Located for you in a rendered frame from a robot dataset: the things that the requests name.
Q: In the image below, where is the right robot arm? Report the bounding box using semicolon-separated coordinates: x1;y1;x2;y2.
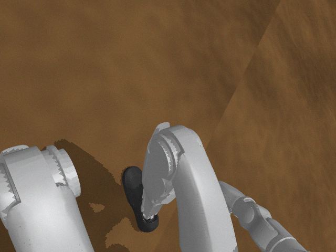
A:
232;196;310;252

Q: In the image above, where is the right robot hand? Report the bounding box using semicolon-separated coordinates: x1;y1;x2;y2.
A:
218;181;245;214

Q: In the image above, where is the right robot foot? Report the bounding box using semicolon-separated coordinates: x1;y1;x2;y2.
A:
122;166;159;233

